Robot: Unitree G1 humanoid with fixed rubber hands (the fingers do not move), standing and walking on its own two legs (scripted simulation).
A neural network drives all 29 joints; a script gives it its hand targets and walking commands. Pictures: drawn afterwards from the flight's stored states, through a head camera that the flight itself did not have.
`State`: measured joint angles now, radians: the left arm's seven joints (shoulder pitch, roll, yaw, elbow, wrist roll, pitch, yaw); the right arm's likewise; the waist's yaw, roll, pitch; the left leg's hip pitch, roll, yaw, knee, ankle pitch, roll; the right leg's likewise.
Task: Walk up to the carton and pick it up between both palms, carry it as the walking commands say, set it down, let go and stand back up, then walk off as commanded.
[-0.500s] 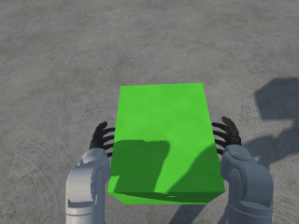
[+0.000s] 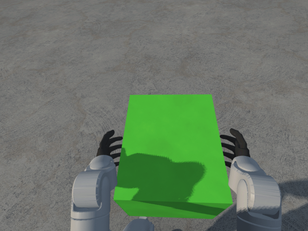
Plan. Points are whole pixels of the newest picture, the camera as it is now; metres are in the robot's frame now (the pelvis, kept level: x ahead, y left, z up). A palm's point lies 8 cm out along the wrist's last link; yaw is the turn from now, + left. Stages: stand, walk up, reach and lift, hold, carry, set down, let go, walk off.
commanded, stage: carry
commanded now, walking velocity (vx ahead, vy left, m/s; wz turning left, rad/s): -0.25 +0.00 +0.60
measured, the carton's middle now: (170, 155) +0.33 -0.01 +0.00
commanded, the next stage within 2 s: none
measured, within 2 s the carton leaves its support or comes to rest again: neither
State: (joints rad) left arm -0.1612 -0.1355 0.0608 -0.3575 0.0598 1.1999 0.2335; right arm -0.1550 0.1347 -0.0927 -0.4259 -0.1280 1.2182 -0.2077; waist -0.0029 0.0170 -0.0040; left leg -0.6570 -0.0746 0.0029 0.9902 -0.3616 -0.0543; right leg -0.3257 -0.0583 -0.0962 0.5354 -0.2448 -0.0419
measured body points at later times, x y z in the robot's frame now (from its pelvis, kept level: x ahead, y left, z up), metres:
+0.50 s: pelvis -0.18 +0.06 -0.01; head -0.14 +0.09 +0.44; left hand +0.00 +0.31 +0.05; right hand +0.15 +0.03 +0.06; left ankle -0.14 +0.19 -0.74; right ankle -0.13 -0.06 -0.69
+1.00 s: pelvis -0.34 +0.05 -0.01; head -0.34 +0.06 +0.44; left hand -0.19 +0.33 +0.06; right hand -0.02 +0.07 +0.08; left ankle -0.41 +0.15 -0.74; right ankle -0.22 -0.04 -0.73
